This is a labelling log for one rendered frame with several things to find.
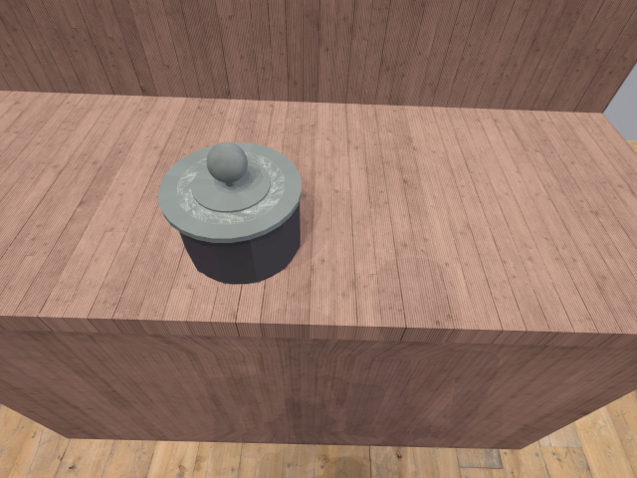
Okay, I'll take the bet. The pot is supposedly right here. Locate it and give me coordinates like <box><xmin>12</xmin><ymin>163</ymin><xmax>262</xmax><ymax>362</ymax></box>
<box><xmin>179</xmin><ymin>203</ymin><xmax>301</xmax><ymax>284</ymax></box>

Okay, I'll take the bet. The table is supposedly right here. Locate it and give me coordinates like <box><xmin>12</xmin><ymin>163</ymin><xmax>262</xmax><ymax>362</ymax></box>
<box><xmin>0</xmin><ymin>0</ymin><xmax>637</xmax><ymax>450</ymax></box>

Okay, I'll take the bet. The knob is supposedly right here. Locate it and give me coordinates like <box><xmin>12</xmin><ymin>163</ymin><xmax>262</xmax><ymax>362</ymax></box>
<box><xmin>206</xmin><ymin>142</ymin><xmax>248</xmax><ymax>183</ymax></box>

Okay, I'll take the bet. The lid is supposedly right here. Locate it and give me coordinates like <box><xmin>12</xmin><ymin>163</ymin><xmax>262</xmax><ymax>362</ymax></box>
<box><xmin>158</xmin><ymin>142</ymin><xmax>302</xmax><ymax>243</ymax></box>

